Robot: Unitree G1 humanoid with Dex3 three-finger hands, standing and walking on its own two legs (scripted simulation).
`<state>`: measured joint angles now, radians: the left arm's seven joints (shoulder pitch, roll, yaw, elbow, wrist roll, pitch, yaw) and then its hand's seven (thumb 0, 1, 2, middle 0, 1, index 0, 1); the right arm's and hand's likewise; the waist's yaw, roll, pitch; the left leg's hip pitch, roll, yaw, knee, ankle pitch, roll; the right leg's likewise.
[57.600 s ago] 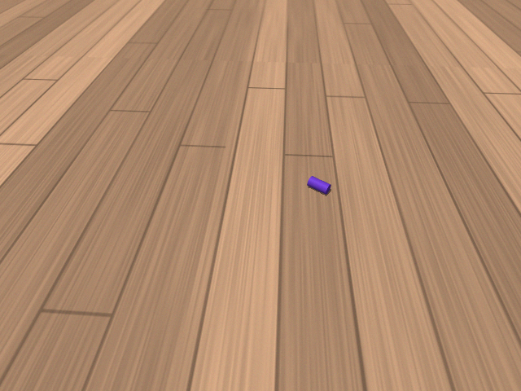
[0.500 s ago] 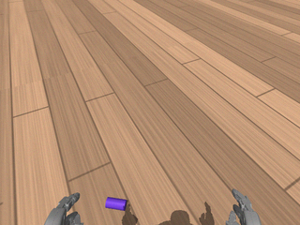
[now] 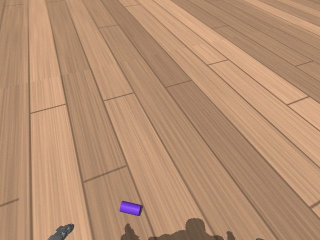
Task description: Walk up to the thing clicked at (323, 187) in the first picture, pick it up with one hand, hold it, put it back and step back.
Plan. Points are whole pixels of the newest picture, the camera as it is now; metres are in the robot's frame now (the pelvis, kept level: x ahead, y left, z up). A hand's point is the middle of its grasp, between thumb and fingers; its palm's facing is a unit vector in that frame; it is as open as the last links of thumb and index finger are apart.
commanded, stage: stand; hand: left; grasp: from above
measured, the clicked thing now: (130, 208) +0.42 +0.20 -0.71
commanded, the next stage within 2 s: none
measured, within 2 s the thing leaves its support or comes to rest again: neither
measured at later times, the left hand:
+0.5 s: hand out of the picture +0.04 +0.24 -0.13, palm faces +0.06 -0.94 -0.33, open 7.4 cm
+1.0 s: hand out of the picture +0.06 +0.23 -0.12, palm faces +0.06 -0.94 -0.34, open 7.4 cm
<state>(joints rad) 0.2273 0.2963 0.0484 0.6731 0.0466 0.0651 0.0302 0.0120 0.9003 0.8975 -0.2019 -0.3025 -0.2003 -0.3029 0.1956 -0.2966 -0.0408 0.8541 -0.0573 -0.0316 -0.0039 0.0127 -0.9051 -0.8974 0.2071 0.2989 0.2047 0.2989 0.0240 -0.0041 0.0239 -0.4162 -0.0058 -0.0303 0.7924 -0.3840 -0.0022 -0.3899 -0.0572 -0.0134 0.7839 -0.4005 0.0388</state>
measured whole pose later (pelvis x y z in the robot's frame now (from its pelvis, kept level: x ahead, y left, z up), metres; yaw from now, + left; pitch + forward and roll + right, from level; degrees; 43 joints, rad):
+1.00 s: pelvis +0.01 -0.02 +0.04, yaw +2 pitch -4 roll -1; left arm 0.13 0.31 0.04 1.14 0.02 0.00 0.01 0.01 0.90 0.90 -0.20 -0.30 -0.20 -0.30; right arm 0.15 -0.31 -0.02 1.13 -0.02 0.01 -0.01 0.01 -0.91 -0.90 0.20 0.30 0.20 0.30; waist 0.01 0.02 0.07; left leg -0.14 0.02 -0.07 0.39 -0.19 -0.03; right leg -0.09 -0.03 -0.07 0.36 -0.21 0.02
